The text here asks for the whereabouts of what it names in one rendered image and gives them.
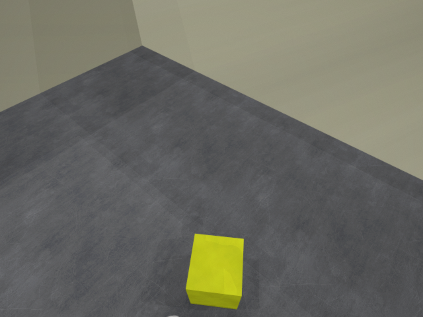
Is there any carton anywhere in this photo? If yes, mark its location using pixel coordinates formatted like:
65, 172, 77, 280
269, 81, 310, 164
186, 234, 244, 309

